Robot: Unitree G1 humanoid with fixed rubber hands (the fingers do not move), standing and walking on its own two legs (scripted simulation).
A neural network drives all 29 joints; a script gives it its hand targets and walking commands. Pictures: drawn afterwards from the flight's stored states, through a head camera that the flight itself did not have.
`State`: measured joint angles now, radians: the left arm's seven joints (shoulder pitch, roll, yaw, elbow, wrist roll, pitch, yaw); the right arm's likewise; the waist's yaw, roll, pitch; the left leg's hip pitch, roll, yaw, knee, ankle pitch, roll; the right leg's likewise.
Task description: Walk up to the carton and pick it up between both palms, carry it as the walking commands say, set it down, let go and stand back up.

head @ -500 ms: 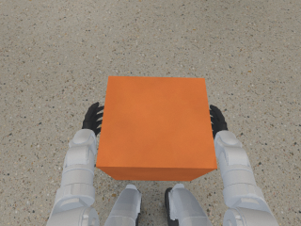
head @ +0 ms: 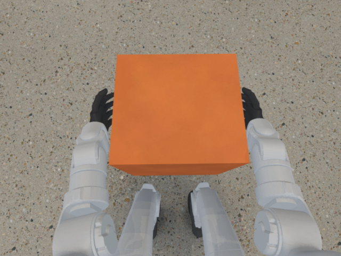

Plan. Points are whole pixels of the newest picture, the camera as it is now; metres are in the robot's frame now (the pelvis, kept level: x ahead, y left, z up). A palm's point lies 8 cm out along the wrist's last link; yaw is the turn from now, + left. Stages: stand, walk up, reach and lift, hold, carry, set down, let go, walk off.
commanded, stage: set down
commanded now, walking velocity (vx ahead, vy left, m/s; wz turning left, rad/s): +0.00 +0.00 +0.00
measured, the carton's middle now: (176, 125) +0.41 +0.01 -0.14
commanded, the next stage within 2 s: none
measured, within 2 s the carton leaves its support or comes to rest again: neither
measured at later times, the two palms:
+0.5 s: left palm (111, 120) +0.43 +0.19 -0.16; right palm (239, 118) +0.43 -0.17 -0.16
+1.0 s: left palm (124, 123) +0.45 +0.18 -0.27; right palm (229, 121) +0.46 -0.18 -0.28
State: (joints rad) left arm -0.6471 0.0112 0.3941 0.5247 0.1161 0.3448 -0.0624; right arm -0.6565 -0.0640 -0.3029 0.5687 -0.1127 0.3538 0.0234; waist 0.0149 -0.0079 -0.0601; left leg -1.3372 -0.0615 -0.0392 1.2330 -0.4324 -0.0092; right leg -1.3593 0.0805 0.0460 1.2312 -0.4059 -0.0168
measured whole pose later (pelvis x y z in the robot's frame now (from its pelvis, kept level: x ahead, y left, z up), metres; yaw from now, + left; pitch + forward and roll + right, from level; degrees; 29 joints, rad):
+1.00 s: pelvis -0.07 +0.00 -0.15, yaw +1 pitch +25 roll +3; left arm -1.21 0.23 0.28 0.48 -0.07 0.47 0.11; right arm -1.24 -0.33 -0.17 0.57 0.12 0.46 -0.11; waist 0.00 -0.03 0.53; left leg -1.72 -0.10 0.00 1.78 -0.51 -0.05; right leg -1.76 0.13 0.07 1.80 -0.47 0.01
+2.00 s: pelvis -0.04 +0.00 -0.26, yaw +2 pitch +33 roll +2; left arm -1.42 0.34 0.24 0.75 -0.17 0.31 0.10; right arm -1.48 -0.39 -0.12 0.84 0.17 0.32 -0.13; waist 0.01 0.00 0.53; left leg -2.11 -0.13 0.00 2.16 -0.63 -0.05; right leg -2.14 0.11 0.02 2.17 -0.60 0.01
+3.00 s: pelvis -0.05 +0.00 -0.28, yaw +2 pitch +29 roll +2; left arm -1.52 0.32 0.24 0.99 -0.11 0.24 0.08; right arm -1.55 -0.42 -0.14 1.08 0.14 0.23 -0.07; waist 0.01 -0.01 0.52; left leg -2.14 -0.10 0.02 2.25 -0.61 -0.03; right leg -2.17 0.09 0.00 2.26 -0.59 0.00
